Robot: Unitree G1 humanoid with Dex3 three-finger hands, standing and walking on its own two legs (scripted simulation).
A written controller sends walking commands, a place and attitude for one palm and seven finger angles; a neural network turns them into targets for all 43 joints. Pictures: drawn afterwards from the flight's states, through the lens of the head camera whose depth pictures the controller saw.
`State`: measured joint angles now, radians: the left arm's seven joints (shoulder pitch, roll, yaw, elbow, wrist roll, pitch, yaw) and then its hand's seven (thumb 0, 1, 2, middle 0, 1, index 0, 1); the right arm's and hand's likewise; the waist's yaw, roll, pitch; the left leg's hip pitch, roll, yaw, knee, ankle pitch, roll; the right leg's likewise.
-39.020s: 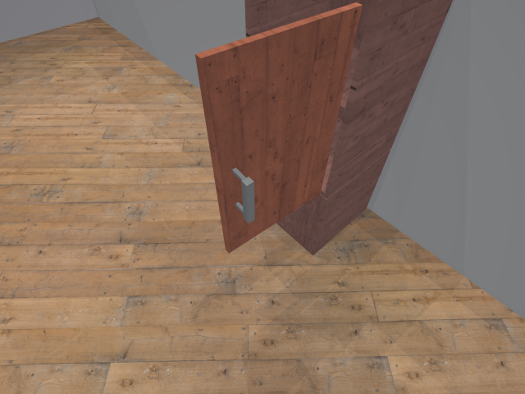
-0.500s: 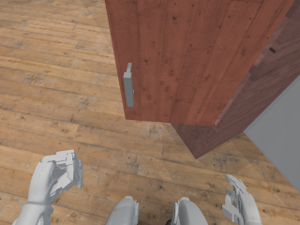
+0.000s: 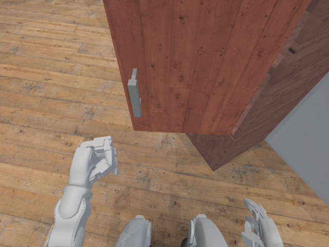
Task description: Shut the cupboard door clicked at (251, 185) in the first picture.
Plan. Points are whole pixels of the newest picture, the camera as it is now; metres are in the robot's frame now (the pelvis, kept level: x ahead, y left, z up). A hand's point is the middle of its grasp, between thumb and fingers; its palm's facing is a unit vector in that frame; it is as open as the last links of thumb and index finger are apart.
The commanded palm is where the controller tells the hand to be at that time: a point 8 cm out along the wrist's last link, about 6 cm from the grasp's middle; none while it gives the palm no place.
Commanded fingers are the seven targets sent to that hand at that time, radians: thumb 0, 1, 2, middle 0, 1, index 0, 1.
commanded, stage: bring the fist close to the handle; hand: left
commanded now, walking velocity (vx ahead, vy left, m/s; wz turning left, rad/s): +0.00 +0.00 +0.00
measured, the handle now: (136, 94) +0.50 +0.11 +0.03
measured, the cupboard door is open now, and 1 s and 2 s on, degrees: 57 57 43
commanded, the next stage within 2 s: push the door shut along its arc in 0.94 s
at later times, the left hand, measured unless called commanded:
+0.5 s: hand (144, 127) +0.39 +0.07 +0.03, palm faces -0.07 -1.00 -0.01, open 3.1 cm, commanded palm +0.38 +0.12 +0.03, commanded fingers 0.00 0.90 0.90 -1.30 -1.50 -1.30 -1.50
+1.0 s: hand (146, 122) +0.41 +0.07 +0.03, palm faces -0.03 -1.00 -0.02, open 3.1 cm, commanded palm +0.39 +0.13 +0.03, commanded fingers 0.00 0.90 0.90 -1.30 -1.50 -1.30 -1.50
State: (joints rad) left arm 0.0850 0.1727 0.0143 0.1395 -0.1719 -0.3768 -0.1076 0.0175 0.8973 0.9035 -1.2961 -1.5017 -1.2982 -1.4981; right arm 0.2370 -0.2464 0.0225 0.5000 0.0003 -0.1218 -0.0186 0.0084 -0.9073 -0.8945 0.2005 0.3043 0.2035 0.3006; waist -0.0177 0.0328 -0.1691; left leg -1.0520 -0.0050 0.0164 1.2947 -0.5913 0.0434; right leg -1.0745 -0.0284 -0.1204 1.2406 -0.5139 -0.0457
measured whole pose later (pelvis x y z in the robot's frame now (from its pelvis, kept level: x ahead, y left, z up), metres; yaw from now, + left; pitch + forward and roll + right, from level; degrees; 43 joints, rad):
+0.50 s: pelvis +0.00 -0.01 +0.00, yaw +0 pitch +22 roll +0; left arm -0.37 0.10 0.01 0.61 -0.09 -0.47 0.04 0.02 0.90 0.90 -1.30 -1.50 -1.30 -1.50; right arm 0.24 -0.24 0.00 0.58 -0.02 -0.05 0.02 0.01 -0.91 -0.89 0.20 0.30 0.20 0.30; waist -0.06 0.03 -0.16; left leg -1.06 -0.01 0.04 1.26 -0.57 0.04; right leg -1.10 -0.03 -0.10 1.23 -0.50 -0.05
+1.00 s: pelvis +0.00 -0.01 +0.01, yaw +0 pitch +22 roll +0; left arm -0.48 0.12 0.07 0.80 -0.08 -0.58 0.05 0.02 0.90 0.90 -1.30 -1.50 -1.30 -1.50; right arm 0.28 -0.25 -0.02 0.63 -0.03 -0.02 0.03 0.01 -0.91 -0.89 0.20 0.30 0.20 0.30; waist -0.08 0.02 -0.15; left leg -1.06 0.00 0.04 1.23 -0.56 0.03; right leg -1.11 -0.02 -0.09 1.21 -0.49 -0.06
